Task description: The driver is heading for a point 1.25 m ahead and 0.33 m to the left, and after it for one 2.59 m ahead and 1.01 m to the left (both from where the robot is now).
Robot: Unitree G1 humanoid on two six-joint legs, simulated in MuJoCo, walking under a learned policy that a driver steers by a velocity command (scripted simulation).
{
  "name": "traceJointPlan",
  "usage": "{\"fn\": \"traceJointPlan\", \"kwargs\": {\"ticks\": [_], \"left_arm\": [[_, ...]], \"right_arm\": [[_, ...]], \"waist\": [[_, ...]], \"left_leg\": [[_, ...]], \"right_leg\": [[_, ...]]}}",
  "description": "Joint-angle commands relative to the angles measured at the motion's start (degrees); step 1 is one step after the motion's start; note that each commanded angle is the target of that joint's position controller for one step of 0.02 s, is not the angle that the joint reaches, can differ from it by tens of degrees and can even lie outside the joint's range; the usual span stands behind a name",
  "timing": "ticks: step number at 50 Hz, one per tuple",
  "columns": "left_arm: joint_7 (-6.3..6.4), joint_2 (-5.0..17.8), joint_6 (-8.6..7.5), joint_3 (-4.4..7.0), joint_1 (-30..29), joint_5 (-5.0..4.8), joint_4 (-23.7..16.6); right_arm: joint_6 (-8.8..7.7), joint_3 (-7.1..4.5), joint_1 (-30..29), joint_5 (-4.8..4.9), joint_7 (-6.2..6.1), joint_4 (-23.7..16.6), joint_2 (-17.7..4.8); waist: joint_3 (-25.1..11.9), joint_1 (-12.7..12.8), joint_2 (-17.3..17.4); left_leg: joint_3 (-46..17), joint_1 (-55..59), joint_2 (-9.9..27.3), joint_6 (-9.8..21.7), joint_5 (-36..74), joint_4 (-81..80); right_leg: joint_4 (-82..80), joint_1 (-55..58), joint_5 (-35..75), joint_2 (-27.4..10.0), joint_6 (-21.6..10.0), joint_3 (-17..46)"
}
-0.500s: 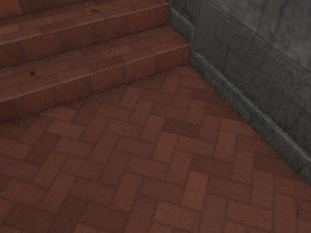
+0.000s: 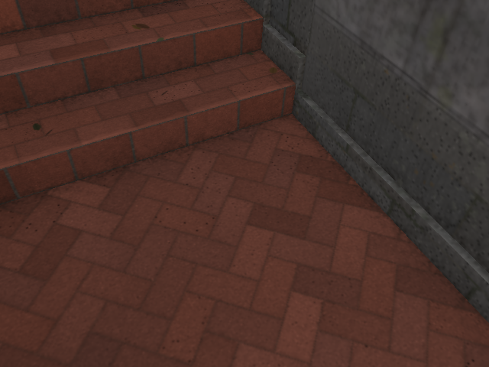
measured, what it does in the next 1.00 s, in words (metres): walks ahead: left foot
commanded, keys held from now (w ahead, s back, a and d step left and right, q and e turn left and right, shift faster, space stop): w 1.00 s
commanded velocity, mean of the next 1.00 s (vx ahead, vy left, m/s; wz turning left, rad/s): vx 0.40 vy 0.00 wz -0.02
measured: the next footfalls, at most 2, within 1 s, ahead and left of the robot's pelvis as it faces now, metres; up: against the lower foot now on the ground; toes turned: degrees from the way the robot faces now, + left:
left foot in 0.68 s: +0.47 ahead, +0.11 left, +0.00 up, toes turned +0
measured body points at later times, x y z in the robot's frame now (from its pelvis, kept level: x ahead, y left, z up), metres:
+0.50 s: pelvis +0.16 -0.02 +0.01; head +0.18 -0.04 +0.46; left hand +0.13 +0.23 -0.11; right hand +0.34 -0.26 -0.10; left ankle +0.31 +0.15 -0.66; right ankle +0.04 -0.10 -0.73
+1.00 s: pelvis +0.43 +0.02 +0.02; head +0.46 +0.02 +0.46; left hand +0.63 +0.27 -0.07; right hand +0.44 -0.24 -0.13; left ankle +0.43 +0.11 -0.73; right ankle +0.56 -0.16 -0.67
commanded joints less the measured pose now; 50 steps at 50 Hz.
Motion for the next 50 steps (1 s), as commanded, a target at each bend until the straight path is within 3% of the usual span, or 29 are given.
{"fn": "traceJointPlan", "kwargs": {"ticks": [1, 5, 6, 7, 10, 11, 12, 13, 14, 15, 16, 17, 19, 24, 26, 28, 30, 32, 33, 34, 35, 36, 37, 38, 39, 41, 44, 48, 50], "left_arm": [[0.88, 6.5, -0.70, 2.59, -0.7, -0.53, -3.9], [0.61, 5.9, -3.01, 3.13, -3.1, -1.34, -4.6], [0.39, 6.3, -3.91, 3.49, -3.9, -1.80, -4.7], [0.28, 4.9, -4.52, 2.99, -3.2, -2.64, -4.4], [-0.94, 3.6, -5.54, 3.18, 8.0, -1.78, 0.8], [-0.76, 8.1, -5.48, 4.81, 15.2, -1.16, 2.6], [-1.27, 15.9, -5.69, 6.85, 20.0, -0.65, 2.1], [-1.48, 12.8, -6.43, 5.87, 21.7, -0.37, 2.2], [-1.41, 10.1, -7.02, 4.63, 18.5, -0.12, 2.0], [-1.69, 10.6, -7.31, 3.99, 15.7, 0.36, 1.4], [-2.14, 10.8, -7.50, 4.01, 14.1, -0.49, 1.4], [-2.23, 10.1, -7.45, 3.60, 12.9, -0.76, 1.6], [-2.08, 7.6, -6.82, 2.70, 16.8, 0.41, 4.2], [-0.32, 10.2, -6.29, 2.55, 19.0, 0.43, 5.7], [-0.11, 12.6, -6.22, 3.19, 20.0, -0.47, 6.6], [0.02, 13.9, -6.61, 3.82, 20.4, -1.16, 7.5], [0.11, 12.9, -6.20, 4.05, 19.7, -0.77, 8.4], [0.66, 13.7, -5.61, 4.51, 18.6, -0.79, 8.1], [0.87, 13.8, -5.26, 4.41, 17.7, -0.24, 8.3], [1.03, 13.5, -5.13, 4.20, 16.2, 0.25, 7.6], [0.69, 7.1, -5.60, 2.56, 23.7, 1.10, 6.9], [0.20, 5.6, -6.86, 1.73, 25.7, 0.00, 7.9], [0.41, 10.6, -7.42, 3.30, 20.9, -1.99, 6.8], [0.89, 11.8, -7.67, 3.26, 15.5, -2.69, 5.1], [1.54, 12.4, -7.72, 3.42, 12.0, -1.53, 4.1], [1.86, 11.8, -6.57, 4.12, 12.4, -0.69, 3.8], [1.62, 9.7, -5.65, 3.58, 10.3, -0.92, 2.0], [0.31, 6.5, -5.75, 1.37, -0.8, -0.63, -1.5], [-0.11, 7.7, -5.72, 1.18, -3.9, -1.07, -1.9]], "right_arm": [[-1.46, -2.81, -1.4, 1.12, -0.71, -2.7, -9.8], [-2.61, -3.80, 3.6, 2.58, -0.51, -1.1, -12.8], [-3.12, -3.72, 3.6, 2.59, -0.34, -0.8, -12.7], [-3.54, -3.85, 3.0, 2.89, -0.10, -0.5, -13.1], [-3.56, -2.93, -1.6, 3.77, 1.04, -0.2, -10.5], [-4.30, -2.21, -4.1, 3.10, 1.36, -1.0, -7.6], [-6.04, -1.73, -4.7, 3.37, 1.34, -3.3, -6.7], [-7.33, -2.89, -7.5, 3.37, 1.38, -3.9, -10.6], [-7.56, -3.44, -7.6, 3.95, 1.73, -3.7, -11.1], [-7.94, -2.64, -6.0, 2.20, 1.58, -3.8, -8.8], [-7.99, -2.70, -3.2, 1.64, 1.84, -2.4, -8.3], [-7.65, -2.98, -2.7, 1.27, 2.09, -2.3, -9.0], [-6.67, -2.55, -4.2, 1.61, 3.04, -2.9, -7.6], [-6.70, -1.32, -15.6, 0.93, 3.64, -6.8, -5.9], [-6.90, -0.85, -20.9, 1.27, 4.58, -8.3, -5.4], [-6.56, -1.33, -22.5, 1.73, 5.45, -9.1, -6.9], [-6.32, -2.11, -21.9, 1.97, 5.73, -8.6, -8.5], [-6.43, -3.64, -15.4, 1.07, 5.72, -6.4, -11.6], [-6.43, -4.56, -8.1, 1.22, 5.39, -3.8, -12.9], [-6.22, -5.55, 2.4, 1.27, 4.99, -0.6, -15.4], [-6.30, -6.54, 10.1, 0.02, 4.51, 0.8, -20.9], [-6.44, -5.04, 11.1, 0.77, 4.82, 0.9, -17.4], [-6.50, -4.33, 6.0, 1.08, 4.54, 0.6, -14.1], [-6.55, -3.84, 0.7, 0.84, 3.89, -0.3, -12.7], [-6.88, -3.55, -2.5, 0.43, 3.66, -0.1, -12.2], [-7.65, -2.85, -4.8, -0.35, 3.52, 0.9, -10.3], [-8.08, -2.62, -2.8, 0.61, 2.76, 3.0, -10.8], [-7.49, -2.78, -0.1, 0.93, 2.25, 3.6, -13.2], [-7.44, -3.19, 1.2, 1.27, 2.59, 3.2, -15.4]], "waist": [[3.1, 0.4, 8.9], [7.6, -2.3, 14.1], [7.9, -2.5, 11.9], [7.4, -1.9, 11.1], [2.4, 4.1, 9.3], [0.2, 6.7, 0.3], [-0.6, 7.7, -17.9], [1.1, 8.3, -15.2], [4.0, 5.4, -8.9], [2.1, 2.9, -2.7], [2.6, 1.9, -1.4], [2.8, 1.1, -2.2], [2.9, 1.4, -1.8], [7.3, 3.7, -1.5], [8.6, 5.3, -3.2], [10.3, 5.0, -5.2], [10.3, 3.4, -6.1], [5.0, -0.1, -6.9], [0.6, -4.4, -7.0], [-5.8, -9.2, -5.7], [-17.1, -6.5, 8.5], [-25.8, -5.8, 18.4], [-17.9, -5.6, 14.9], [-9.7, -4.5, 11.9], [-5.0, -2.8, 6.8], [-2.2, 0.7, 6.8], [0.7, 1.9, 5.8], [3.8, -0.3, 4.8], [3.8, -1.6, 4.1]], "left_leg": [[-5.6, -2.1, 2.1, 6.9, -17.8, -13.6], [-23.9, 2.6, 13.9, 15.8, -26.8, -20.3], [-24.9, 3.4, 15.2, 16.8, -22.9, -20.3], [-23.9, 4.6, 15.1, 17.0, -20.6, -19.3], [-10.3, -5.3, 7.1, 11.4, -12.7, -10.0], [-2.1, -14.6, 1.6, 7.9, -4.6, 5.8], [3.5, -29.3, -3.7, 6.0, -5.3, 21.7], [-2.5, -36.2, -3.0, 6.6, -14.5, 32.9], [-4.4, -39.7, -0.4, 7.4, -11.1, 38.6], [-4.3, -39.1, 1.0, 7.5, -4.1, 39.7], [-4.2, -38.0, 2.6, 7.6, 0.6, 37.7], [-3.3, -36.1, 3.7, 7.3, 3.6, 35.1], [-1.1, -34.6, 3.1, 6.3, 8.1, 32.7], [2.9, -29.5, 1.1, 4.0, 20.2, 12.1], [4.7, -22.7, -0.8, 3.4, 24.5, 4.1], [4.0, -18.7, -1.5, 3.9, 23.7, -0.9], [3.7, -16.9, -1.9, 5.6, 19.6, -2.4], [5.2, -8.8, -4.2, 7.6, 15.5, -2.6], [5.9, -0.2, -5.7, 9.2, 13.5, -3.2], [2.1, 15.9, -2.6, 11.1, 15.0, 0.1], [-22.1, 37.7, 13.5, 19.0, 10.1, 0.3], [-44.6, 42.0, 20.5, 24.2, 1.7, -12.5], [-38.8, 35.2, 18.2, 20.8, -3.8, -15.3], [-29.7, 25.7, 16.1, 18.8, -1.7, -16.3], [-23.7, 16.2, 14.2, 17.7, 4.0, -17.9], [-16.5, 6.3, 10.3, 16.9, 10.0, -20.1], [-11.3, 3.3, 8.3, 18.0, 11.1, -24.2], [-6.8, 2.5, 6.5, 16.9, 13.0, -25.9], [-6.1, 4.5, 6.8, 16.6, 13.8, -25.4]], "right_leg": [[-1.6, 0.2, -14.1, 0.4, -0.3, -0.1], [13.6, -11.6, -9.7, -0.3, -1.1, -2.6], [14.7, -13.3, -10.6, -1.5, -2.0, -1.5], [12.5, -12.8, -13.2, -2.5, -2.8, -0.4], [-5.8, 11.8, -3.5, 0.6, -4.2, -2.9], [-9.7, 22.6, -5.5, -5.8, -6.1, 8.6], [-19.1, 30.7, -12.4, -17.9, -13.4, 33.0], [-22.1, 30.2, -8.4, -22.6, -17.9, 43.0], [-20.1, 29.4, -3.4, -22.5, -16.7, 37.5], [-18.6, 28.9, 1.0, -20.4, -15.1, 31.8], [-18.5, 26.7, 6.9, -18.0, -12.9, 25.5], [-18.6, 24.4, 13.4, -15.7, -11.1, 19.9], [-19.6, 22.3, 19.9, -13.7, -10.4, 14.3], [-22.7, 14.2, 18.7, -11.1, -10.1, 7.0], [-24.9, 10.7, 14.0, -11.1, -10.2, 5.7], [-25.6, 11.5, 14.6, -13.0, -10.0, 6.1], [-23.3, 15.8, 22.1, -14.2, -8.9, 5.4], [-15.0, 21.6, 42.3, -13.9, -7.2, 3.7], [-5.8, 21.3, 49.9, -12.1, -6.0, 2.3], [8.0, 12.7, 45.4, -10.0, -4.3, 1.2], [32.8, -6.7, 16.3, -2.2, -1.0, 0.2], [47.1, -14.6, -16.1, 4.1, -0.6, 9.8], [51.7, -20.1, -12.2, 0.6, -1.4, 10.8], [50.9, -21.5, -7.3, -2.2, -1.4, 7.6], [47.6, -19.9, -2.6, -5.0, -1.6, 6.0], [42.9, -13.9, 0.9, -7.7, -1.7, 5.8], [34.9, -14.9, 3.0, -9.2, 0.3, 3.9], [13.5, -13.9, 11.5, -9.1, 1.1, 2.1], [6.8, -12.1, 14.6, -7.3, 1.2, 1.2]]}}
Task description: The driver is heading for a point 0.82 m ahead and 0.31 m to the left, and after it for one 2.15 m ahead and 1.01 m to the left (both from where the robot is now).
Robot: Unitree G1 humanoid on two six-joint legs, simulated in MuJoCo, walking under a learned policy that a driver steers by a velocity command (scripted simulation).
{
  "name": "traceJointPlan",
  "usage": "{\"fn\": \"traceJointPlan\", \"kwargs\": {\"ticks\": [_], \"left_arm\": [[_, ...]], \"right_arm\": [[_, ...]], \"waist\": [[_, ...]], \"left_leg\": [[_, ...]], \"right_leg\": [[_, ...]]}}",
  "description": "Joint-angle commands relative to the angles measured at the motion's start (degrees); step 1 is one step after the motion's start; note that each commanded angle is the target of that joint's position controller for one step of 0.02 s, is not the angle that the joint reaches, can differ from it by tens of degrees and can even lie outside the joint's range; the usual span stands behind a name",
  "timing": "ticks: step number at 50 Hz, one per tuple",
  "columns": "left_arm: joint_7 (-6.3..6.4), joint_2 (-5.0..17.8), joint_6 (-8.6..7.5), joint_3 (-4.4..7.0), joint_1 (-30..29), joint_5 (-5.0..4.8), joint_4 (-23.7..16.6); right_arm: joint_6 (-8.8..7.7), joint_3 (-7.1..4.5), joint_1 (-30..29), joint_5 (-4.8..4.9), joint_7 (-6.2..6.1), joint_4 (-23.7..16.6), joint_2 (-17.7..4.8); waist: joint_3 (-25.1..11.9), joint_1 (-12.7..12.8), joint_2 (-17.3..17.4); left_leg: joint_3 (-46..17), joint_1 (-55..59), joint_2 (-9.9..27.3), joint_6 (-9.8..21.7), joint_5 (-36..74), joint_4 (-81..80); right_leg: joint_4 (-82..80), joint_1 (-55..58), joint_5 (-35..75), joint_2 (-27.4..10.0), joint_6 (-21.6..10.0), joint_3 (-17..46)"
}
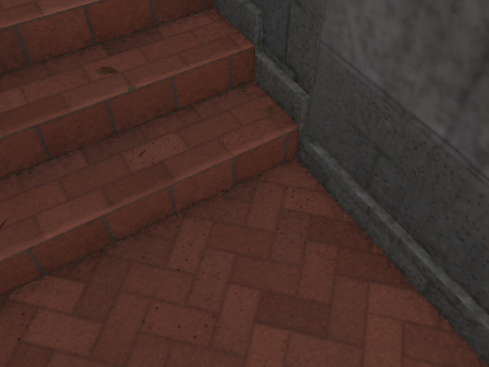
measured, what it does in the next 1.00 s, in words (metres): walks ahead, turning left: right foot, then left foot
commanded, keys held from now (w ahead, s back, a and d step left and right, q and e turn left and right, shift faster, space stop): w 0.06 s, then w+q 0.94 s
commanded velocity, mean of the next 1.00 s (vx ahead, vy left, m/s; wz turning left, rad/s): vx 0.50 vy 0.00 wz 0.42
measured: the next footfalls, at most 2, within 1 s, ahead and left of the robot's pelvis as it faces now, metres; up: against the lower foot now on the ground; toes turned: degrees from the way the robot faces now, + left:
right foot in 0.20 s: +0.26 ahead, -0.15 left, +0.00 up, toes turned +1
left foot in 0.72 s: +0.49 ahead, +0.11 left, +0.00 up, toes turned +23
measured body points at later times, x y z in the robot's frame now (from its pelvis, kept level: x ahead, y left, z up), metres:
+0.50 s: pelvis +0.25 -0.06 +0.00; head +0.27 -0.07 +0.45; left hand +0.24 +0.22 -0.11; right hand +0.45 -0.31 -0.11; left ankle +0.33 +0.14 -0.66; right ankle +0.22 -0.15 -0.75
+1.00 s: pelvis +0.48 +0.07 +0.00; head +0.51 +0.11 +0.45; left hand +0.49 +0.37 -0.13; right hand +0.64 -0.17 -0.12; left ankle +0.45 +0.10 -0.75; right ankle +0.63 -0.06 -0.67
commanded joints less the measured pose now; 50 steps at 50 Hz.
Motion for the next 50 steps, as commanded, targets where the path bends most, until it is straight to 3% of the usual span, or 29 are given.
{"fn": "traceJointPlan", "kwargs": {"ticks": [1, 2, 4, 6, 8, 9, 10, 11, 12, 13, 15, 17, 20, 25, 26, 27, 28, 30, 33, 35, 36, 37, 38, 39, 40, 41, 43, 46, 50], "left_arm": [[-0.81, 2.4, -0.42, -0.50, -3.5, -0.54, -3.8], [-0.70, 3.1, -0.46, -0.56, -4.0, -0.40, -4.0], [-0.63, 2.9, -0.71, -1.14, -7.9, -0.47, -4.7], [-0.81, 4.6, -1.51, -0.97, -8.7, -0.36, -5.2], [-1.13, 6.8, -1.90, -0.20, -3.3, 0.50, -3.5], [-0.80, 9.5, -2.23, 1.08, 3.5, 0.96, -1.4], [-0.27, 12.6, -2.32, 2.11, 14.0, 1.67, 0.2], [-0.35, 17.2, -1.55, 3.26, 18.4, 2.97, 1.3], [-0.78, 12.1, -1.44, 1.89, 17.2, 3.34, 1.0], [-1.08, 9.0, -1.82, 0.89, 14.6, 2.61, 0.9], [-2.09, 5.6, -2.56, -0.17, 7.1, 1.97, 0.7], [-2.19, 5.0, -3.39, -0.20, 5.3, 2.33, 1.6], [-1.64, 6.7, -3.81, 0.29, 5.5, 2.54, 3.1], [-0.98, 9.2, -3.20, 1.02, 7.9, 2.38, 5.3], [-1.11, 6.2, -3.09, 0.25, 12.0, 2.73, 7.7], [-0.97, 6.0, -3.48, 0.12, 13.6, 2.96, 8.1], [-0.72, 6.4, -3.30, 0.22, 14.6, 2.93, 8.6], [-0.23, 8.6, -2.45, 0.52, 14.5, 2.94, 9.3], [0.55, 9.8, -1.23, 0.55, 15.0, 2.73, 10.4], [0.41, 11.3, -0.18, 0.67, 14.7, 3.09, 10.8], [0.26, 12.5, 0.43, 0.84, 13.6, 2.75, 10.3], [0.22, 11.0, 0.57, 0.30, 14.0, 2.92, 9.0], [-0.72, 3.0, 0.27, -1.44, 16.2, 2.09, 4.9], [-0.98, 8.0, -0.03, -0.46, 10.6, 3.32, 3.5], [-1.27, 8.0, -0.50, -0.41, 5.6, 2.39, 2.1], [-1.23, 7.1, -0.99, -1.04, 7.1, 1.82, 2.9], [-0.82, 7.0, 0.09, -1.19, 10.2, 3.26, 4.5], [-1.73, 6.2, 1.90, -1.22, 9.7, 4.47, 4.1], [-2.05, 6.2, 2.31, -1.30, 1.1, 4.05, 1.6]], "right_arm": [[-1.03, -1.81, -3.2, 0.69, -0.06, -4.6, -10.7], [-0.70, -2.11, -2.6, 0.25, 0.31, -4.2, -11.5], [-0.74, -2.21, 0.5, 1.16, 0.31, -2.8, -11.2], [-0.32, -2.38, 0.8, 1.55, 0.11, -2.2, -12.0], [-0.03, -2.47, 0.2, 2.05, 0.18, -1.7, -13.1], [0.35, -2.25, -0.9, 1.92, 0.21, -2.5, -12.2], [0.20, -1.12, -2.9, 0.85, 0.35, -4.1, -9.0], [-1.11, 0.50, 2.0, 1.60, 0.43, -6.4, -3.5], [-1.20, -0.72, 1.7, 2.51, 0.40, -5.5, -8.1], [-0.82, -1.61, -0.7, 2.84, 0.22, -6.2, -10.9], [0.55, -2.16, -4.5, 0.92, -0.35, -7.8, -10.3], [1.91, -2.54, -3.1, 1.20, -0.36, -8.6, -8.8], [3.42, -2.75, -3.5, 1.85, -0.25, -10.3, -7.4], [4.08, -2.70, -9.9, 0.71, 0.80, -14.6, -7.0], [5.14, -1.70, -13.4, -4.65, 2.82, -15.3, -5.1], [5.32, -1.21, -17.1, -4.66, 3.71, -17.2, -3.6], [5.37, -1.10, -17.9, -3.51, 4.40, -17.7, -3.5], [5.41, -1.05, -19.3, -2.27, 5.31, -19.0, -4.8], [5.61, -1.08, -19.2, -3.19, 4.85, -19.9, -6.1], [5.31, -1.83, -12.5, -3.03, 4.13, -18.0, -7.5], [4.41, -2.60, -4.2, -3.20, 3.17, -15.3, -8.7], [3.86, -3.94, 6.2, -3.90, 2.10, -12.3, -12.0], [3.84, -5.71, 4.8, -3.73, 1.30, -13.1, -18.8], [4.03, -5.76, 4.5, -1.35, 1.18, -14.3, -19.2], [4.21, -5.40, 3.3, -1.37, 0.99, -13.1, -17.3], [3.70, -4.79, 0.8, -1.07, 0.80, -12.7, -14.8], [2.81, -3.65, -3.0, -0.82, 0.59, -12.9, -11.2], [2.15, -3.40, -1.0, 0.74, 0.62, -11.7, -10.9], [2.29, -3.67, 4.1, 0.19, 0.27, -10.1, -12.0]], "waist": [[0.2, 0.9, 4.1], [0.3, 0.3, 5.3], [2.5, -1.2, 5.1], [2.7, -0.2, 5.3], [-0.8, 3.0, 4.9], [-5.1, 5.8, 4.0], [-12.4, 10.7, 0.2], [-19.5, 9.6, -16.1], [-18.4, 10.2, -11.7], [-12.3, 9.6, -6.7], [-6.5, 6.4, -2.7], [-5.0, 4.4, -3.7], [-3.0, 3.1, -2.6], [0.7, 5.0, -1.4], [2.9, 5.9, 0.9], [3.9, 7.5, -0.8], [3.9, 7.7, -2.4], [3.8, 7.3, -3.9], [2.6, 5.7, -4.7], [-1.8, 2.4, -5.2], [-5.7, -1.2, -3.2], [-12.5, -4.9, 2.0], [-15.6, -0.2, 17.0], [-16.5, -1.5, 8.9], [-9.2, -1.4, 4.1], [-4.9, 1.3, 2.3], [-3.5, 5.2, 2.1], [-4.0, 5.8, 3.6], [-0.4, 2.9, 4.7]], "left_leg": [[-9.7, -3.3, 14.6, 9.8, 5.4, -8.4], [-10.4, -1.7, 15.6, 9.9, 5.7, -7.8], [-12.3, 1.4, 17.7, 8.8, 3.1, -7.0], [-14.1, 4.6, 19.1, 7.9, 4.4, -4.2], [-12.5, 3.4, 16.9, 6.2, 8.9, 2.3], [-10.7, 0.5, 13.4, 4.2, 13.2, 9.1], [-7.6, -9.0, 8.8, 1.5, 7.1, 25.3], [-3.2, -29.3, 1.2, -1.9, -17.6, 44.3], [-9.6, -35.8, 3.0, -1.8, -24.2, 53.5], [-10.7, -37.6, 5.6, -1.4, -19.7, 56.5], [-9.1, -33.8, 9.5, -1.5, -10.8, 53.0], [-8.9, -29.7, 11.1, -1.7, -6.0, 51.4], [-9.3, -31.3, 11.1, -3.2, -1.4, 49.7], [-7.9, -34.9, 10.7, -3.9, 8.9, 36.9], [-0.5, -32.3, 9.0, -3.4, 10.5, 32.1], [1.6, -30.4, 8.9, -2.6, 12.5, 28.0], [2.4, -29.0, 8.8, -1.9, 12.9, 25.5], [2.4, -27.5, 8.9, -0.7, 9.3, 22.0], [4.0, -24.9, 6.2, 2.6, 0.3, 17.9], [5.6, -16.8, 1.8, 5.7, -6.7, 16.7], [6.2, -7.0, -1.0, 7.1, -6.9, 13.1], [-2.8, 9.1, 4.0, 9.5, -10.8, 11.3], [-33.5, 25.6, 20.5, 16.3, -19.2, 6.6], [-48.0, 25.8, 23.9, 17.1, -13.6, -1.0], [-36.5, 21.7, 21.8, 15.5, -4.2, -0.5], [-29.0, 13.5, 20.0, 13.9, 7.1, -0.4], [-21.3, 5.0, 15.3, 11.0, 18.0, -1.5], [-17.6, 2.4, 11.9, 10.7, 22.4, -2.9], [-19.0, 3.3, 10.7, 8.7, 17.4, -5.4]], "right_leg": [[-9.9, 6.4, 4.7, 2.0, 0.4, -1.9], [-10.4, 5.9, 4.5, 2.4, -0.6, -2.1], [-14.6, 5.1, 2.9, 2.4, -1.8, -1.6], [-18.0, 6.0, 0.2, 3.1, -2.3, -1.4], [-21.3, 16.9, 0.9, 5.7, -1.8, -3.8], [-20.1, 27.2, 1.0, 5.4, -2.5, -3.7], [-18.8, 42.5, 2.4, -2.6, -5.5, 4.2], [-26.6, 59.4, -7.9, -15.9, -13.8, 28.3], [-31.1, 57.9, -13.7, -17.0, -15.1, 35.2], [-31.2, 52.4, -11.4, -16.1, -12.9, 27.6], [-33.0, 40.7, 1.3, -10.2, -10.8, 13.1], [-35.0, 35.2, 9.8, -7.4, -9.2, 5.7], [-37.4, 32.4, 14.7, -7.8, -9.4, -0.1], [-40.4, 34.3, 10.8, -7.4, -8.9, -7.3], [-40.5, 33.3, 12.0, -5.2, -7.5, -11.3], [-40.8, 32.2, 12.5, -4.7, -6.6, -12.9], [-40.3, 33.6, 13.0, -4.7, -6.0, -13.8], [-40.0, 37.2, 13.8, -6.6, -6.0, -14.4], [-34.1, 44.5, 26.3, -9.9, -6.0, -15.6], [-21.6, 46.4, 43.1, -9.9, -6.0, -17.3], [-9.3, 42.8, 43.1, -8.5, -5.2, -18.8], [7.6, 31.0, 27.2, -7.0, -3.5, -18.9], [26.4, 4.2, -22.1, 3.2, -0.1, -16.9], [31.7, -3.6, -26.7, 6.8, 0.3, -3.8], [30.6, -6.6, -19.8, 3.7, -0.4, -1.3], [25.5, -2.8, -14.2, 1.9, -0.5, -2.0], [19.4, 4.8, -12.3, 0.3, 0.1, -1.5], [15.3, 6.0, -11.2, 0.8, 1.9, -2.1], [7.6, -1.2, -3.4, 1.4, 3.3, -2.7]]}}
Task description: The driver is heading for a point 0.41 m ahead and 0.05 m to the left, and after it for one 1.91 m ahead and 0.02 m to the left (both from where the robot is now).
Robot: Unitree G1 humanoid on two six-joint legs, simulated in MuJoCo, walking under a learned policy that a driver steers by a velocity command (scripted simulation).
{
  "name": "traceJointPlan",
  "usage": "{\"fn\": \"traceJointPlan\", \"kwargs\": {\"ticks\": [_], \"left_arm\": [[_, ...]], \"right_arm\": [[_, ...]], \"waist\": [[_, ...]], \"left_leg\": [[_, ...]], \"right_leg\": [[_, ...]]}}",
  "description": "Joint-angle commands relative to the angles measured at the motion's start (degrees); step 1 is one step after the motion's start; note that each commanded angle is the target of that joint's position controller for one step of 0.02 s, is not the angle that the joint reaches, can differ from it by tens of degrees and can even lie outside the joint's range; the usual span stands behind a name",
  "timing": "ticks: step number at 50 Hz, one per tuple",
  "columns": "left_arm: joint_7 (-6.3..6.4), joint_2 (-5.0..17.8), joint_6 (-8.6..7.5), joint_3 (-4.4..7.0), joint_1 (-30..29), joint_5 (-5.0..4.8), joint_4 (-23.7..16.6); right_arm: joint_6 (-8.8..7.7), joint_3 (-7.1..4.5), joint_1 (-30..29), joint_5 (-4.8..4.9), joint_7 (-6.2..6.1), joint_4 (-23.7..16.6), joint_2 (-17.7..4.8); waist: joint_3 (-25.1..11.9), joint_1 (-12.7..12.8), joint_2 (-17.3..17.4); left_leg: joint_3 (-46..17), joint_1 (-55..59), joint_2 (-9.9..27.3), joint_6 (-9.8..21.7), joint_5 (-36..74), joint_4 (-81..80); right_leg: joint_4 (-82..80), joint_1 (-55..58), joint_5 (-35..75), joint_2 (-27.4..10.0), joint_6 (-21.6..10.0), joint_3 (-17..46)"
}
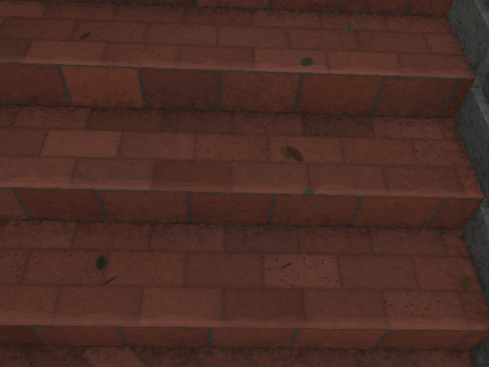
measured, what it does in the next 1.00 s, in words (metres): walks ahead, turning left: right foot, then left foot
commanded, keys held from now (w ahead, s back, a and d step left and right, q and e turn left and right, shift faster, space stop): w+q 0.30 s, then q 0.34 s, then e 0.36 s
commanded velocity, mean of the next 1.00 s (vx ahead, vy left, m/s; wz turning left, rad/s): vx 0.26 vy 0.00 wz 0.38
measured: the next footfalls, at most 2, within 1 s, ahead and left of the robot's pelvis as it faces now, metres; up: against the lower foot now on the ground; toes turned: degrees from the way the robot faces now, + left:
right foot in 0.28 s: +0.34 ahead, -0.11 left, +0.00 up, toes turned +11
left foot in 0.74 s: +0.32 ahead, +0.15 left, +0.00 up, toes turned +27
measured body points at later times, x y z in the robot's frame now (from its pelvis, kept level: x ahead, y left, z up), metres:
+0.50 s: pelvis +0.24 -0.02 +0.00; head +0.28 -0.03 +0.44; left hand +0.24 +0.26 -0.12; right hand +0.43 -0.25 -0.13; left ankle +0.19 +0.08 -0.62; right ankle +0.30 -0.12 -0.74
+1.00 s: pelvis +0.28 +0.05 -0.01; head +0.29 +0.06 +0.44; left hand +0.25 +0.31 -0.15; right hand +0.51 -0.10 -0.12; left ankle +0.29 +0.14 -0.75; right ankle +0.25 -0.10 -0.67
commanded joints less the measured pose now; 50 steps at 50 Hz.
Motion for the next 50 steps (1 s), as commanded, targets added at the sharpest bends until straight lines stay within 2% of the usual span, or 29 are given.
{"fn": "traceJointPlan", "kwargs": {"ticks": [1, 4, 9, 12, 13, 14, 15, 16, 17, 18, 19, 22, 27, 31, 33, 34, 35, 36, 37, 38, 39, 40, 41, 42, 43, 44, 45, 48, 50], "left_arm": [[-0.08, 4.6, -0.23, 0.93, -3.1, 0.02, -3.7], [-0.09, 4.4, -0.88, 0.31, -8.4, -0.32, -4.8], [0.27, 3.9, -1.42, -0.67, -12.6, -1.21, -7.2], [1.25, 6.1, -2.81, 0.18, -3.5, -1.20, -4.5], [1.86, 7.1, -3.42, 0.80, 4.9, -0.94, -2.4], [2.41, 9.8, -4.37, 1.67, 14.2, -0.01, -0.3], [3.17, 13.2, -4.44, 2.07, 18.4, 0.51, 0.8], [2.96, 14.7, -3.17, 2.99, 13.5, -0.62, -0.6], [2.84, 8.6, -2.75, 2.01, 7.2, -1.27, -2.2], [2.97, 4.0, -2.82, 0.59, 3.3, -1.71, -3.0], [3.19, 3.1, -3.00, 0.16, 2.0, -1.56, -2.5], [3.21, 4.4, -4.39, 0.36, 7.1, -2.43, 0.9], [2.99, 5.0, -4.98, 1.29, 6.1, -1.60, 0.7], [2.34, 6.0, -4.25, 1.99, 4.1, -1.77, -0.4], [2.09, 7.0, -3.33, 2.27, 4.6, -1.77, -1.3], [1.84, 7.5, -2.70, 2.39, 5.5, -1.48, -1.0], [1.67, 7.1, -2.06, 2.27, 5.6, -2.09, -0.8], [1.84, 6.7, -1.17, 1.96, 5.4, -3.00, -0.2], [1.69, 5.6, -0.72, 1.62, 8.6, -3.24, 1.4], [1.37, 0.4, -0.15, 0.39, 13.7, -2.45, 1.5], [1.75, -4.4, 1.52, -1.29, 22.8, -3.64, 3.8], [2.02, -0.7, 3.19, -0.37, 19.1, -3.78, 5.0], [1.92, -0.8, 3.90, -0.48, 12.6, -3.07, 3.1], [2.21, -0.5, 4.24, -0.30, 10.8, -2.92, 3.5], [2.68, 0.6, 4.28, 0.03, 11.2, -2.62, 3.9], [3.31, 4.1, 3.46, 1.45, 8.5, -3.95, 3.2], [3.44, 4.6, 2.56, 1.62, 7.7, -3.94, 2.9], [3.73, 1.1, 2.49, 1.08, 8.0, -4.94, 3.1], [3.54, -0.7, 2.89, 0.48, 4.2, -3.83, 0.9]], "right_arm": [[-1.03, -2.11, 2.8, -0.20, -0.62, -2.4, -9.1], [-1.08, -2.31, 5.7, -0.09, -0.98, -1.1, -10.0], [-0.94, -2.12, 8.3, -1.85, -1.89, 0.6, -8.4], [-1.75, -2.20, 2.7, -1.04, -1.87, -1.0, -9.1], [-2.20, -2.24, -0.8, -0.37, -1.44, -1.5, -9.9], [-2.84, -1.72, -3.0, -0.06, -0.88, -2.6, -8.4], [-2.95, 0.20, 0.3, -0.15, -1.09, -3.5, 0.5], [-1.61, -0.71, 8.1, -0.04, -2.10, -3.8, -4.5], [0.04, -1.18, 6.2, -1.72, -2.50, -1.2, -7.3], [0.47, -1.23, 1.9, -2.18, -1.69, -1.9, -7.5], [0.80, -1.11, 0.9, -2.09, -1.15, -2.3, -6.5], [2.58, -0.91, -0.6, -3.07, -0.09, -4.0, -3.9], [4.97, -1.05, -7.5, -3.93, 0.64, -9.1, -3.7], [5.64, 0.27, -10.4, -3.07, 2.02, -11.3, -1.3], [5.41, 0.58, -11.6, -2.11, 1.37, -11.9, -0.5], [5.24, 0.67, -11.4, -2.16, 1.05, -11.9, -0.4], [4.68, 0.68, -9.7, -2.23, 0.79, -11.1, -0.4], [3.85, 0.90, -5.6, -2.22, 0.13, -9.8, 0.7], [2.66, 1.02, -2.5, -3.10, -0.31, -8.5, 0.0], [1.76, 1.61, -2.3, -3.64, -0.79, -8.4, -1.7], [1.69, 2.52, 0.6, -1.98, -1.93, -8.2, -2.1], [2.24, 2.69, -2.5, -1.16, -2.53, -8.1, -0.2], [2.39, 3.64, -8.7, -1.21, -3.42, -8.7, 0.8], [2.49, 4.00, -12.0, -2.20, -4.11, -8.5, 1.0], [2.09, 3.84, -12.7, -2.35, -5.06, -8.2, -0.3], [2.82, 1.99, -17.2, -2.19, -4.83, -9.4, -3.7], [3.31, 1.73, -14.9, -1.96, -5.24, -9.5, -3.6], [4.47, 0.87, -13.2, -1.21, -7.21, -9.0, -3.6], [4.71, 0.21, -13.3, -1.08, -8.38, -9.0, -3.9]], "waist": [[-1.9, -0.4, 5.1], [-1.7, -2.5, 5.6], [-1.8, -3.1, 7.4], [-5.4, 1.8, 6.1], [-9.3, 6.8, 5.1], [-13.5, 10.8, 3.8], [-17.4, 8.2, -9.5], [-21.6, 2.5, -12.5], [-12.5, 1.0, -2.8], [-6.5, 1.0, 0.9], [-3.9, 0.1, 0.5], [-5.6, -0.3, -3.3], [-5.3, -0.6, -5.8], [-6.3, -0.2, -7.2], [-7.3, 1.6, -8.1], [-8.5, 2.0, -8.1], [-8.3, 1.8, -7.5], [-9.2, -0.9, -4.4], [-9.8, -2.0, 0.8], [-11.5, 0.4, 12.4], [-22.2, 1.3, 18.4], [-19.1, 0.6, 11.0], [-8.4, 2.0, 10.9], [-4.2, 3.2, 12.0], [-2.1, 4.1, 12.1], [-5.1, 5.0, 10.6], [-7.8, 3.3, 7.8], [-9.3, 2.4, 6.5], [-8.8, 1.5, 7.1]], "left_leg": [[-14.2, 3.4, 14.6, 4.1, 19.2, -7.0], [-14.6, 7.0, 14.1, 2.8, 20.6, -6.1], [-16.9, 10.7, 14.9, 4.1, 31.2, 0.5], [-16.6, 2.9, 12.1, -0.2, 45.9, 8.7], [-16.2, 0.9, 10.3, -1.4, 49.4, 17.9], [-15.1, -6.3, 6.4, -2.4, 38.1, 30.5], [-8.5, -18.1, 0.1, -3.1, -17.8, 48.6], [-6.0, -24.9, -0.8, -3.6, -23.7, 56.8], [-4.7, -25.4, 4.0, -4.7, -18.1, 60.4], [-3.0, -25.1, 5.4, -5.6, -13.2, 58.7], [-2.2, -24.0, 6.4, -6.7, -10.6, 58.4], [0.3, -23.9, 5.4, -9.1, -11.0, 62.8], [0.3, -28.4, 7.8, -11.1, -6.4, 57.7], [3.6, -18.7, 9.7, -10.7, -3.5, 36.3], [7.0, -12.2, 8.0, -9.2, -5.0, 29.6], [7.8, -10.4, 7.3, -8.4, -5.3, 26.2], [8.3, -8.4, 6.7, -7.8, -3.7, 20.7], [8.3, -2.1, 6.2, -6.6, 3.0, 10.6], [7.1, 4.3, 6.4, -6.7, 10.3, 0.9], [-6.8, 12.9, 20.9, -5.4, 43.6, 4.0], [-15.5, 7.5, 34.5, 5.3, 57.5, 4.6], [-12.3, -0.5, 31.6, 7.8, 41.7, 2.0], [-6.9, -9.0, 28.0, 6.1, 31.6, -1.1], [-3.0, -12.4, 24.3, 3.7, 28.0, -1.2], [0.2, -14.3, 22.6, 2.6, 34.1, -0.2], [-0.4, -7.2, 22.0, 2.6, 32.9, 3.9], [-1.6, -3.9, 23.4, 4.0, 32.8, 4.5], [-3.9, 0.4, 26.4, 6.9, 26.6, 4.0], [-3.9, 0.2, 26.9, 7.3, 19.7, 2.4]], "right_leg": [[-4.8, -4.7, 6.2, 1.5, 1.1, -1.6], [-12.0, -5.6, 10.9, 3.0, 1.0, -0.9], [-16.9, -3.0, 8.2, 5.9, -0.3, -1.8], [-25.6, 18.0, 7.4, 10.3, -3.3, -2.1], [-29.8, 28.4, 11.2, 10.4, -5.0, -2.3], [-33.3, 41.1, 11.0, 4.0, -6.7, 3.0], [-31.5, 52.5, 24.6, -14.1, -9.1, 18.7], [-36.5, 50.1, 16.6, -20.7, -15.0, 38.2], [-38.8, 40.0, 8.6, -18.1, -14.8, 32.5], [-40.5, 32.6, 9.2, -14.1, -13.6, 23.2], [-41.1, 28.6, 18.8, -11.7, -12.3, 16.2], [-39.0, 26.0, 45.3, -9.3, -12.8, 3.3], [-41.0, 25.0, 38.0, -10.9, -13.3, -3.7], [-39.1, 23.5, 34.6, -8.2, -9.8, -11.1], [-36.6, 22.6, 34.8, -8.8, -9.7, -11.1], [-34.5, 23.7, 36.2, -9.3, -10.2, -10.4], [-31.3, 24.2, 35.8, -8.6, -10.1, -10.0], [-24.9, 23.2, 35.2, -6.9, -9.3, -10.2], [-17.1, 20.3, 28.4, -4.3, -7.6, -10.8], [-5.6, 9.5, -10.8, -0.1, -4.3, -11.9], [1.3, 17.5, -22.8, 3.0, -2.0, -5.3], [6.4, 21.4, -21.3, 2.4, -1.0, -1.8], [6.3, 19.4, -19.7, 2.5, -0.4, -1.3], [6.7, 19.5, -18.0, 2.9, 0.0, -1.9], [6.2, 20.5, -16.9, 4.0, -0.3, -2.2], [8.0, 14.3, -23.6, 4.3, 2.9, -1.9], [9.3, 13.3, -23.8, 4.6, 4.4, -1.7], [6.8, 10.0, -22.1, 4.4, 6.8, -2.6], [0.9, 10.1, -21.0, 4.2, 6.0, -3.4]]}}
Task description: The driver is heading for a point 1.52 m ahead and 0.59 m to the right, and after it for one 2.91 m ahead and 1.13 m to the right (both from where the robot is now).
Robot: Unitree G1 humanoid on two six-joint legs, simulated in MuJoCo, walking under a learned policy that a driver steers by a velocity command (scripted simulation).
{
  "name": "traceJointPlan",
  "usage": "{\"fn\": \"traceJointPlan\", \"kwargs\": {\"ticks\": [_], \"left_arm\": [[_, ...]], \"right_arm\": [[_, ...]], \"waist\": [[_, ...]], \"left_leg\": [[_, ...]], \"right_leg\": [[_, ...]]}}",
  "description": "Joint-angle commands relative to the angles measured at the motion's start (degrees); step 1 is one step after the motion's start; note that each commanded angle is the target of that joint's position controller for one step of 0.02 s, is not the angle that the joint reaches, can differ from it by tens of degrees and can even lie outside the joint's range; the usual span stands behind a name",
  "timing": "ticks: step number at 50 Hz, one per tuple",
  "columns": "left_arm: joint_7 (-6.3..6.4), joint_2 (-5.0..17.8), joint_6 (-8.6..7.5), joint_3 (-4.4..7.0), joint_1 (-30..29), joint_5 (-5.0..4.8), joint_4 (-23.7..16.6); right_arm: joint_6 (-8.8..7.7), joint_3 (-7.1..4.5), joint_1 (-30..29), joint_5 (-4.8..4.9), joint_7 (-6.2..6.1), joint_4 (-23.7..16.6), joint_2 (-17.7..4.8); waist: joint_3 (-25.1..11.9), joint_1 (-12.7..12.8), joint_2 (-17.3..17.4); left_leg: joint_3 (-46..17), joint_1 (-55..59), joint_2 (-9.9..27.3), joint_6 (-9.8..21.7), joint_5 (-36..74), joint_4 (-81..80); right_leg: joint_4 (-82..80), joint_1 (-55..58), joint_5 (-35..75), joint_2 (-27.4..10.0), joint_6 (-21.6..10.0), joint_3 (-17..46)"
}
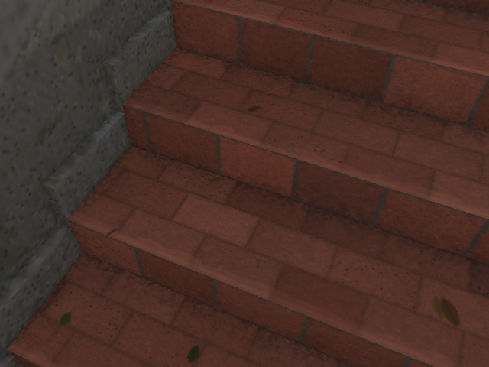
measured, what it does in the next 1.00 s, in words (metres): steps on the spot, turning right: right foot, then left foot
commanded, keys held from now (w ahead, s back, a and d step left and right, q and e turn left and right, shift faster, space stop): e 0.74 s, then w+e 0.04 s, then w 0.12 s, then no key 0.10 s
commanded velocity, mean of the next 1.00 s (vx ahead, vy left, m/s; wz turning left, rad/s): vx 0.05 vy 0.00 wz -0.49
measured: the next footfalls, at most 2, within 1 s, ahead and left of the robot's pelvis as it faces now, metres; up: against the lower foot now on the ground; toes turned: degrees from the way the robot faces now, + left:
right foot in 0.20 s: -0.05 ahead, -0.12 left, +0.00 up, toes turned -11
left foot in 0.74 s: +0.00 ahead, +0.09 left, +0.00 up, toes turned -30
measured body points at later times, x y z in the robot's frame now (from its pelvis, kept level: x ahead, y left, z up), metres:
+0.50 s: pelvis -0.07 -0.03 +0.01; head -0.05 -0.07 +0.45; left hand +0.14 +0.19 -0.08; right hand +0.01 -0.33 -0.11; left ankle -0.04 +0.13 -0.64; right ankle -0.09 -0.11 -0.74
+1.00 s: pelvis -0.07 +0.02 +0.01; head -0.04 +0.04 +0.46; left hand +0.17 +0.18 -0.12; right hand -0.12 -0.25 -0.09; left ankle -0.04 +0.11 -0.74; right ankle -0.16 -0.08 -0.68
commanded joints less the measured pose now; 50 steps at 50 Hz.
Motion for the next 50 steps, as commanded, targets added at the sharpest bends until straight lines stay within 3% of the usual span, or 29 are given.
{"fn": "traceJointPlan", "kwargs": {"ticks": [1, 3, 5, 7, 8, 10, 11, 12, 13, 15, 16, 18, 21, 23, 26, 30, 33, 35, 36, 37, 38, 39, 40, 41, 42, 43, 46, 49, 50], "left_arm": [[0.19, 3.1, -0.12, 0.50, -1.5, 0.40, -4.4], [-0.01, 4.2, 0.60, 0.85, 0.9, 0.84, -3.9], [-0.40, 4.7, 1.31, 1.15, 2.0, 0.83, -4.6], [-1.68, 5.5, 1.36, 1.37, 1.9, 1.51, -5.3], [-2.21, 5.7, 1.36, 1.65, 2.5, 1.18, -5.0], [-2.77, 7.8, 1.43, 2.26, 2.4, 2.31, -5.5], [-1.78, 13.2, 1.61, 3.66, 2.5, 2.40, -7.1], [-1.53, 17.4, 0.48, 4.25, 4.7, 5.54, -9.5], [-1.37, 16.5, -0.82, 3.93, 0.2, 6.01, -10.0], [-0.58, 13.3, -1.44, 3.39, -7.3, 2.92, -11.5], [-0.30, 11.2, -1.34, 2.70, -7.6, 2.11, -12.0], [0.09, 9.3, -1.21, 2.10, -5.7, 2.48, -12.9], [1.00, 9.1, -0.78, 2.33, -2.3, 2.51, -14.4], [1.50, 10.2, -0.73, 2.79, -1.0, 2.05, -15.3], [1.39, 11.3, -0.26, 3.54, -2.2, 1.91, -17.4], [0.94, 11.5, 0.73, 4.22, -4.2, 1.75, -19.6], [0.97, 11.1, 0.85, 4.55, -5.5, 0.81, -20.3], [1.17, 10.6, 0.91, 4.63, -7.4, -0.38, -20.7], [1.28, 9.7, 0.92, 4.65, -6.8, -0.49, -20.8], [0.91, 6.1, 1.10, 4.08, -2.9, 0.72, -20.5], [0.99, 9.8, 0.48, 5.40, -3.2, 0.47, -22.3], [-0.42, 11.9, 0.91, 5.80, 0.3, 5.92, -19.8], [-1.55, 11.1, 0.91, 5.71, -2.0, 5.67, -18.2], [-2.73, 10.4, 1.05, 5.58, -1.5, 4.99, -17.6], [-3.83, 9.9, 1.25, 5.57, -1.6, 4.71, -16.9], [-4.73, 9.0, 1.21, 5.26, -0.9, 4.12, -16.1], [-5.46, 7.2, 0.54, 4.30, -4.8, 3.54, -15.9], [-4.46, 4.0, 0.84, 2.75, -5.1, 3.30, -14.6], [-4.02, 3.4, 0.90, 2.33, -5.4, 3.05, -14.6]], "right_arm": [[-0.14, -4.24, -1.5, 0.36, -2.12, -4.2, -11.3], [-0.16, -4.31, -2.8, 0.43, -1.86, -5.0, -10.7], [-0.51, -4.97, -3.6, 1.46, -1.14, -4.9, -11.6], [-0.40, -5.41, -3.4, 0.85, -0.44, -5.0, -12.6], [-0.09, -5.66, -4.7, 1.46, -0.27, -5.0, -12.9], [0.24, -5.92, -1.3, 3.06, 0.04, -3.4, -11.8], [0.17, -5.43, 0.3, 2.16, 0.44, -3.8, -8.6], [-0.10, -5.34, -7.7, 1.53, -0.09, -6.2, -9.2], [-0.07, -5.72, -8.8, 1.71, 0.47, -6.0, -9.2], [-0.44, -6.66, -4.1, 1.42, 1.00, -3.1, -11.1], [-0.91, -6.75, -4.2, 0.29, 1.03, -3.4, -11.7], [-1.66, -6.50, -4.1, 0.28, 1.60, -3.7, -10.4], [-2.16, -5.35, -5.6, 1.34, 1.65, -5.2, -8.8], [-1.81, -4.81, -6.2, 0.94, 1.60, -6.0, -8.1], [-1.23, -4.77, -5.4, 1.35, 2.13, -5.6, -8.1], [-2.66, -5.17, -2.9, 1.77, 3.07, -5.7, -9.3], [-3.64, -5.23, -1.5, 2.27, 3.80, -5.9, -9.5], [-4.17, -5.48, 1.8, 2.14, 4.27, -4.9, -9.5], [-4.36, -6.23, 3.7, 1.67, 4.31, -4.1, -11.0], [-4.12, -7.09, 5.5, 0.52, 4.10, -4.3, -15.0], [-4.32, -7.30, 5.6, -2.52, 4.90, -5.4, -16.7], [-3.55, -6.28, 4.2, -2.34, 4.33, -7.2, -14.2], [-3.51, -5.16, 1.1, -1.97, 4.34, -7.5, -10.6], [-3.65, -4.99, -1.2, -2.11, 4.51, -8.0, -10.7], [-4.04, -4.92, -0.8, -1.77, 4.17, -8.1, -10.5], [-4.21, -4.93, 0.9, -1.74, 4.26, -7.9, -11.0], [-5.03, -4.90, 5.5, -1.03, 4.80, -6.3, -10.6], [-6.21, -4.16, 4.9, -1.41, 4.60, -5.6, -9.2], [-6.19, -4.27, 5.3, -1.50, 4.68, -5.2, -9.9]], "waist": [[-5.9, -2.0, 7.2], [-6.5, -1.3, 8.8], [-7.0, -0.6, 8.9], [-7.7, -0.4, 6.5], [-7.4, 0.2, 6.3], [-6.2, -0.2, 0.6], [-4.6, -1.7, -14.3], [-2.3, 4.0, -15.9], [-1.4, 1.6, -8.1], [0.6, -2.3, -3.0], [0.2, -2.5, -1.1], [-2.9, -1.9, -4.0], [-5.2, -0.1, -4.7], [-6.1, 0.4, -6.2], [-6.2, 0.4, -8.8], [-6.0, -0.1, -10.6], [-7.0, -0.5, -11.0], [-6.8, -2.9, -9.7], [-7.2, -3.2, -6.6], [-8.6, -1.3, 8.3], [-7.3, -1.8, 16.5], [-3.7, -0.7, 6.5], [0.3, -0.3, 3.7], [1.3, 0.6, 5.9], [0.5, -0.2, 8.1], [-0.5, -1.0, 9.1], [-0.1, -3.4, 7.9], [-1.2, -2.9, 9.6], [-2.1, -3.2, 11.2]], "left_leg": [[-14.6, 8.2, 18.2, 11.7, 20.5, -9.5], [-13.1, 6.0, 18.3, 11.9, 20.9, -10.6], [-11.8, 5.7, 18.9, 11.4, 22.9, -10.1], [-9.8, 6.0, 19.0, 10.5, 22.1, -9.1], [-7.7, 6.0, 17.6, 8.4, 19.3, -7.0], [-1.9, 0.4, 14.0, 1.5, 3.0, 2.0], [4.3, -14.3, 6.9, -5.4, -16.9, 19.6], [-3.1, -21.4, -1.6, -9.1, -27.8, 39.6], [-10.4, -23.4, -0.9, -9.3, -24.0, 51.3], [-11.1, -27.3, 1.1, -9.9, -14.2, 54.4], [-11.0, -28.2, 1.1, -10.4, -10.7, 52.7], [-9.5, -25.8, 0.0, -10.6, -6.3, 54.1], [-9.2, -26.8, -0.7, -11.3, -6.0, 46.6], [-9.7, -24.9, -0.7, -12.1, -6.7, 36.7], [-9.7, -17.0, -2.1, -12.1, -9.2, 26.4], [-9.4, -10.1, -3.7, -10.4, -12.2, 17.9], [-10.0, -6.3, -4.0, -8.9, -11.4, 8.7], [-8.9, 1.5, -3.8, -7.3, -1.4, -5.2], [-11.2, 8.8, -0.7, -6.2, 3.5, -9.5], [-24.0, 17.3, 12.6, -1.0, 14.9, -10.8], [-38.3, 10.3, 25.1, 11.0, 17.0, -13.5], [-33.4, 5.9, 24.1, 11.1, 6.0, -15.6], [-28.0, 0.9, 18.0, 8.2, -6.7, -17.1], [-23.3, 0.3, 13.3, 5.3, -10.3, -17.7], [-21.0, 2.1, 11.2, 4.4, -9.6, -17.7], [-19.5, 4.1, 10.1, 4.3, -9.4, -17.3], [-17.8, 10.3, 10.5, 4.9, -6.6, -17.3], [-13.8, 10.8, 10.7, 5.3, 8.7, -14.0], [-13.0, 10.6, 10.8, 5.7, 13.2, -12.7]], "right_leg": [[-5.8, -2.5, 1.5, -1.3, -0.2, 0.2], [-8.6, 1.6, 3.5, -0.8, -1.8, -0.8], [-11.7, 2.9, 5.5, -1.6, -3.6, -0.7], [-17.9, 4.3, 8.0, -1.5, -6.2, -1.6], [-24.1, 5.3, 11.3, -0.9, -7.8, -2.7], [-35.8, 9.5, 21.2, 1.3, -11.8, -0.9], [-40.1, 15.0, 35.7, -10.3, -17.9, 18.2], [-46.9, 7.5, 41.4, -23.2, -31.2, 36.8], [-47.2, 5.3, 37.3, -21.6, -31.3, 32.6], [-42.1, 7.0, 32.0, -13.5, -22.6, 22.2], [-41.0, 8.3, 32.8, -12.2, -21.3, 21.4], [-39.4, 9.9, 36.9, -10.0, -21.3, 19.7], [-38.1, 15.6, 44.3, -9.4, -21.7, 20.3], [-37.7, 17.9, 44.8, -9.4, -21.0, 21.6], [-38.1, 13.8, 39.6, -8.9, -20.6, 23.7], [-37.7, 10.5, 41.3, -8.5, -20.6, 28.3], [-36.6, 12.3, 44.7, -7.8, -19.6, 31.8], [-35.0, 9.7, 40.1, -5.1, -17.2, 31.4], [-31.4, 4.4, 31.2, -2.3, -15.1, 29.1], [-15.3, -6.8, 8.1, 5.2, -11.0, 19.1], [3.9, -17.1, -7.0, 11.4, -6.8, 11.3], [9.9, -15.5, 0.6, 6.9, -7.5, 9.0], [9.7, -14.9, 7.8, 5.6, -8.0, 10.3], [10.7, -14.4, 12.4, 5.9, -7.7, 9.0], [12.2, -14.6, 15.5, 6.3, -7.2, 8.3], [12.4, -14.7, 16.4, 7.1, -6.6, 7.7], [2.2, -15.4, 16.6, 7.5, -5.8, 7.9], [-16.5, -4.8, 11.5, 6.1, -5.4, 5.3], [-22.2, -0.4, 8.1, 5.9, -5.9, 2.8]]}}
